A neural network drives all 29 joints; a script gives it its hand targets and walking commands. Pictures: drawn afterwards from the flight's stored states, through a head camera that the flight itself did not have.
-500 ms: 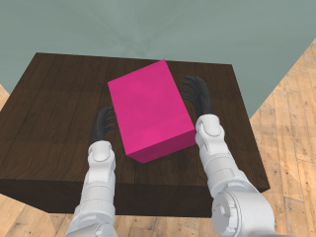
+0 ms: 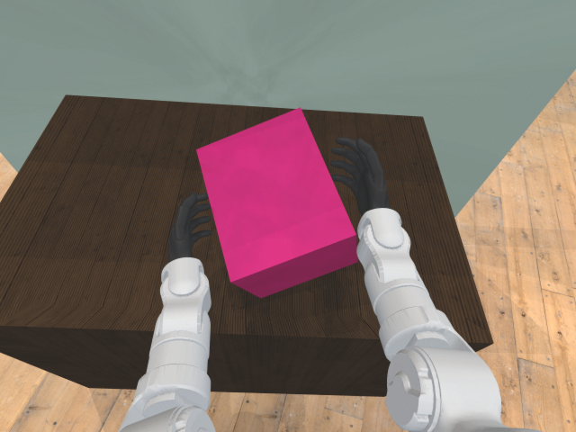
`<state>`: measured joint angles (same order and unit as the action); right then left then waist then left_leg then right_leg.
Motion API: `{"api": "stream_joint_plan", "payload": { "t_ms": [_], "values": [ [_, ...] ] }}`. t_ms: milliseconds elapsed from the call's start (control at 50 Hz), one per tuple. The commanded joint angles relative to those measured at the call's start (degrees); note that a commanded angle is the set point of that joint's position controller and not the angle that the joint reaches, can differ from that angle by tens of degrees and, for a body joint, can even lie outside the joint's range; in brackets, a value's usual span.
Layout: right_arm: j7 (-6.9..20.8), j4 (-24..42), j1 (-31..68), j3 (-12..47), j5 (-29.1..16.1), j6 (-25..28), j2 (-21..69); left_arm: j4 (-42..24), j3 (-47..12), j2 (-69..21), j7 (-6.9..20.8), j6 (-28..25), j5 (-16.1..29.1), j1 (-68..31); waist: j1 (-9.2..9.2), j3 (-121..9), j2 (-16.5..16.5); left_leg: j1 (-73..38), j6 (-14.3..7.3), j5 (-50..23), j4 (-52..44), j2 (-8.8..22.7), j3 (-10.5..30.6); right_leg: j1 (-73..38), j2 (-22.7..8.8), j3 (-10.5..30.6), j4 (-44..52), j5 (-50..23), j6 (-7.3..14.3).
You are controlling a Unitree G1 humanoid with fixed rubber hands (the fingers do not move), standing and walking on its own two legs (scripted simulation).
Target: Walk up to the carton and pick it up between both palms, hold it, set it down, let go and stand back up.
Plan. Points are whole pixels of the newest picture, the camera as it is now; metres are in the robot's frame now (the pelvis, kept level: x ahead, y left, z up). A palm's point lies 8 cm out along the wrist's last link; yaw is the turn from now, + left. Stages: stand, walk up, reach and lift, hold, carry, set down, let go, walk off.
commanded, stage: set down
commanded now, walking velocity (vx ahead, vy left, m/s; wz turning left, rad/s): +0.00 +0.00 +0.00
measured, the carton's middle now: (279, 207) +0.47 +0.02 -0.02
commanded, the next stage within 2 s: none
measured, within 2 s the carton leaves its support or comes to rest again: rests again in 0.56 s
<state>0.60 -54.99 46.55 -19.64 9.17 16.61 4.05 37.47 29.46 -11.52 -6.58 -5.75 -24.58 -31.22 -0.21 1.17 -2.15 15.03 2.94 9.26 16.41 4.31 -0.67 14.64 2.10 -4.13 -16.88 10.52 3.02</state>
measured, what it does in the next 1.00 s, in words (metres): stands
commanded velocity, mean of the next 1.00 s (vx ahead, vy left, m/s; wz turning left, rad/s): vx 0.00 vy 0.00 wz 0.00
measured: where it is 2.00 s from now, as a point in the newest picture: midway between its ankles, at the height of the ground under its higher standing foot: outside the picture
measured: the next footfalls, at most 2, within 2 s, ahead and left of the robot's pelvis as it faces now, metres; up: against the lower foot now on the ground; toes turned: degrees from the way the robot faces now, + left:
none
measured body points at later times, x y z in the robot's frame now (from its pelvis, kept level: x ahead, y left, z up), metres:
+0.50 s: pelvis +0.00 +0.00 -0.01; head +0.11 +0.01 +0.43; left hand +0.37 +0.15 -0.04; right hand +0.44 -0.14 +0.01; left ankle -0.02 +0.16 -0.75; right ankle -0.03 -0.08 -0.75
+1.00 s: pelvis -0.03 +0.00 -0.01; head +0.05 +0.00 +0.43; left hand +0.37 +0.19 +0.02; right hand +0.43 -0.13 +0.03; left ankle -0.02 +0.16 -0.75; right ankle -0.03 -0.08 -0.75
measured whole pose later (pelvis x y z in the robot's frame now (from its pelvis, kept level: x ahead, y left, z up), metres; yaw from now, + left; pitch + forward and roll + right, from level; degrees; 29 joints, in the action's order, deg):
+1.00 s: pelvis -0.03 +0.00 -0.01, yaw -2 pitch +18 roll -1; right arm -2.7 -67.4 47.7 6.7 -12.4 14.7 -11.7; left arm 53.2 22.6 -4.0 -12.8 -13.5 -7.0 -37.9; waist -6.0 -9.1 0.1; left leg 32.7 3.9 11.0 26.4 6.2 -0.8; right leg 31.5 3.5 -3.7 -24.1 10.3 3.6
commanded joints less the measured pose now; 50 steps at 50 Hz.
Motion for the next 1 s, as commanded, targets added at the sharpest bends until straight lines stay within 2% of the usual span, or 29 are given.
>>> {"api": "stream_joint_plan", "payload": {
  "t_ms": [0, 80, 100, 120, 140, 160, 260, 300, 380, 400, 420, 440, 460, 480, 500, 540, 580, 640, 660, 700, 720, 740, 780, 820, 840, 880, 900, 960, 980],
  "values": [
    [5.0, -7.9, 13.0, 8.1, 9.5, -3.2, 17.5, -1.3, -4.1, -17.7, 3.4, -3.9, -3.9, -17.2, -7.85, -22.3, 0.2, 4.9, -5.8, -22.3, 1.2, -3.9, -8.0, -12.7, -1.9, 2.0, -5.9, -27.6, -2.7],
    [3.0, -9.8, 13.2, 9.3, 5.0, -3.4, 6.6, -1.0, -3.1, -6.6, 1.0, -4.1, -2.5, -17.5, -9.53, -24.9, 1.4, 4.1, -5.4, -22.2, 0.8, -3.7, -7.9, -13.5, -1.6, 2.8, -5.5, -27.9, -2.5],
    [2.5, -9.8, 12.9, 8.0, 5.1, -3.1, 5.0, -2.0, -2.9, -5.6, 0.4, -4.1, -2.1, -17.2, -8.36, -24.2, 0.7, 4.1, -5.5, -23.2, 1.8, -3.8, -7.8, -12.6, -1.6, 2.8, -5.9, -28.0, -2.8],
    [1.8, -8.5, 15.1, 11.1, 1.4, -2.8, -0.3, -3.0, -4.6, -2.1, -0.9, -4.4, 0.3, -17.5, -9.06, -26.4, 2.4, 2.2, -5.1, -24.6, 1.9, -3.7, -7.4, -12.6, -1.2, 2.9, -5.6, -29.1, -2.5],
    [1.3, -9.1, 15.6, 12.4, 1.3, -2.3, 4.5, -3.3, -3.9, -4.8, -1.0, -5.3, -0.7, -18.1, -10.19, -24.8, 1.4, 4.8, -5.0, -23.5, 2.1, -3.7, -8.1, -12.4, -1.4, 3.2, -5.9, -28.3, -2.8],
    [0.5, -9.3, 15.4, 12.6, -1.7, -1.6, -3.7, -3.1, -5.0, 1.5, -2.5, -6.2, 2.2, -18.8, -9.54, -28.4, 2.4, 4.4, -4.3, -24.9, 2.3, -3.6, -7.6, -11.9, -0.8, 3.6, -6.4, -29.6, -2.3],
    [-0.6, -10.6, 20.7, 16.7, -8.7, 0.5, -5.3, -1.9, -5.2, 2.9, -5.1, -8.6, 3.2, -21.9, -12.79, -33.5, 3.5, 5.1, -2.7, -27.0, 5.7, -3.4, -7.2, -10.0, 0.8, 5.2, -6.7, -30.5, -1.3],
    [-1.2, -12.2, 20.2, 17.0, -10.5, 1.6, -4.5, -2.0, -7.1, 1.3, -5.8, -9.9, 4.0, -22.1, -11.81, -34.8, 6.5, 4.9, -1.5, -28.2, 7.4, -3.3, -7.4, -9.7, 0.4, 4.8, -7.4, -31.7, -0.9],
    [-1.7, -12.1, 20.1, 20.7, -14.9, 3.4, -8.9, 2.9, -8.9, 5.1, -6.0, -11.1, 6.6, -21.3, -13.62, -40.0, 5.2, 7.0, -0.7, -30.2, 9.1, -3.1, -7.2, -10.7, 1.0, 5.8, -8.3, -34.0, -0.6],
    [-1.9, -9.6, 22.6, 20.4, -15.7, 4.5, -10.7, 3.2, -10.9, 3.9, -6.6, -12.1, 8.0, -22.0, -12.44, -42.8, 5.8, 9.5, 0.1, -29.6, 9.5, -3.0, -6.2, -10.3, 0.9, 5.3, -9.7, -36.5, -0.2],
    [-1.5, -11.8, 22.0, 21.7, -15.6, 4.2, -6.3, 5.8, -7.3, 4.7, -6.0, -12.9, 6.8, -21.8, -15.81, -40.6, 3.7, 14.0, -1.2, -25.5, 8.9, -3.6, -7.2, -13.1, 0.3, 6.5, -10.1, -35.0, -0.8],
    [-2.0, -6.0, 22.7, 22.5, -16.6, 5.7, -13.3, 2.5, -9.3, 8.4, -6.6, -14.1, 9.1, -22.1, -14.29, -48.9, 3.7, 11.3, -0.5, -29.4, 9.5, -3.7, -7.4, -16.3, 0.5, 6.5, -11.3, -41.9, -1.3],
    [-2.2, -8.1, 23.0, 22.7, -17.5, 5.7, -11.0, 7.0, -8.1, 9.0, -6.2, -14.1, 9.3, -23.0, -15.7, -45.3, 3.6, 16.7, -0.6, -26.7, 10.1, -4.0, -7.6, -16.4, 0.0, 7.2, -12.7, -41.8, -1.5],
    [-1.9, -2.3, 26.0, 24.8, -19.1, 7.6, -13.1, 2.4, -11.6, 8.3, -7.2, -15.8, 10.4, -23.5, -15.29, -51.7, 5.7, 14.2, 0.2, -28.2, 10.2, -3.5, -6.7, -16.6, -0.1, 6.4, -13.2, -43.1, -1.8],
    [-2.1, -7.2, 23.5, 23.6, -19.1, 7.1, -13.3, 6.1, -10.5, 10.9, -7.2, -15.9, 10.7, -23.7, -16.11, -49.2, 5.7, 17.2, 0.4, -27.3, 11.6, -3.7, -7.0, -16.0, -0.2, 7.5, -14.2, -42.2, -1.4],
    [-2.2, -3.7, 25.1, 23.9, -18.8, 8.0, -14.1, 3.4, -10.1, 11.7, -7.6, -17.1, 10.8, -25.8, -16.08, -54.9, 5.8, 16.4, 0.6, -28.4, 11.6, -4.0, -7.1, -16.1, 0.6, 6.9, -14.4, -43.2, -1.5],
    [-2.5, -6.5, 23.9, 22.6, -18.5, 7.3, -14.5, 5.3, -11.5, 10.7, -7.3, -17.3, 12.3, -24.1, -14.54, -52.1, 4.9, 17.4, 0.6, -26.0, 11.8, -3.5, -6.3, -13.4, 0.3, 6.2, -14.3, -38.4, -1.3],
    [-2.9, -6.6, 25.4, 24.9, -20.7, 6.4, -15.4, 6.0, -12.8, 12.6, -7.3, -17.1, 13.0, -26.4, -15.35, -51.5, 5.7, 17.0, 1.1, -25.9, 13.0, -3.4, -6.5, -11.8, 0.2, 6.6, -14.4, -35.9, -1.0],
    [-2.9, -4.3, 25.9, 24.6, -21.0, 6.9, -16.0, 3.6, -14.6, 10.8, -7.5, -17.0, 14.5, -26.6, -13.43, -56.7, 5.9, 15.0, 1.4, -28.8, 13.4, -3.7, -6.3, -12.0, 0.9, 6.1, -14.1, -38.8, -0.6],
    [-3.0, -7.6, 26.5, 23.6, -20.2, 5.7, -17.6, 8.9, -13.4, 12.4, -6.9, -16.1, 15.2, -26.3, -13.81, -49.6, 3.4, 17.0, 0.7, -23.4, 12.1, -3.6, -6.6, -9.5, 0.4, 5.8, -12.7, -34.2, -1.1],
    [-3.2, -4.2, 25.5, 24.9, -21.5, 5.9, -19.9, 5.4, -14.7, 13.1, -6.7, -15.6, 16.3, -25.8, -12.19, -54.8, 2.4, 14.7, 1.0, -27.4, 12.8, -3.9, -6.8, -13.2, 0.9, 6.1, -13.5, -40.6, -1.9],
    [-3.4, -9.9, 27.7, 24.9, -21.8, 4.8, -20.0, 11.9, -14.0, 14.4, -6.3, -14.5, 17.1, -27.7, -13.95, -46.3, 1.9, 20.1, 0.7, -22.0, 11.7, -3.6, -6.1, -11.8, 0.0, 6.5, -13.6, -34.2, -1.5],
    [-3.1, -4.1, 29.3, 26.6, -24.3, 4.4, -22.0, 5.7, -16.0, 14.3, -6.7, -13.5, 19.2, -29.1, -12.36, -53.0, 2.1, 16.6, 0.9, -25.5, 11.7, -3.8, -6.0, -14.2, 0.7, 6.1, -13.6, -37.5, -1.6],
    [-2.7, -8.2, 28.3, 27.6, -25.4, 2.3, -22.4, 9.4, -15.0, 15.9, -6.2, -11.6, 19.3, -28.2, -13.63, -46.9, 0.4, 15.6, 0.7, -24.2, 11.5, -3.5, -6.1, -12.8, 0.8, 5.8, -12.9, -33.8, -1.5],
    [-2.9, -5.1, 29.8, 29.3, -27.0, 2.0, -22.2, 7.9, -14.7, 17.5, -6.2, -10.8, 19.8, -28.9, -14.73, -48.6, 0.3, 15.6, 0.6, -24.6, 11.1, -4.0, -6.6, -15.2, 0.8, 6.7, -12.8, -35.5, -1.8],
    [-3.1, -3.8, 31.3, 31.0, -28.8, 0.7, -23.4, 9.2, -14.9, 18.3, -5.8, -9.0, 21.7, -30.4, -13.83, -47.4, -2.8, 17.3, -0.1, -21.3, 9.7, -4.4, -6.4, -18.0, 0.1, 6.7, -12.4, -37.6, -3.4],
    [-2.8, -4.0, 33.7, 31.1, -31.0, -0.3, -23.5, 10.5, -15.6, 19.4, -5.7, -7.8, 21.6, -31.6, -14.71, -45.0, 0.1, 17.1, -0.1, -20.3, 9.6, -4.3, -6.3, -15.6, 0.3, 7.0, -11.4, -34.4, -2.8],
    [-2.3, -3.6, 35.4, 33.3, -33.4, -1.7, -25.3, 9.8, -16.0, 18.3, -5.8, -5.7, 22.7, -33.1, -14.28, -46.2, -0.5, 16.3, 0.6, -20.4, 9.0, -4.1, -5.4, -15.5, 0.2, 7.0, -11.4, -35.1, -2.6],
    [-2.1, -0.5, 35.9, 31.7, -33.4, -2.0, -27.3, 4.3, -17.0, 19.3, -6.2, -5.2, 23.9, -34.5, -14.45, -51.2, 0.8, 13.5, 1.1, -22.6, 9.7, -4.2, -6.0, -15.7, 1.1, 6.2, -11.6, -34.6, -2.4]
  ]
}}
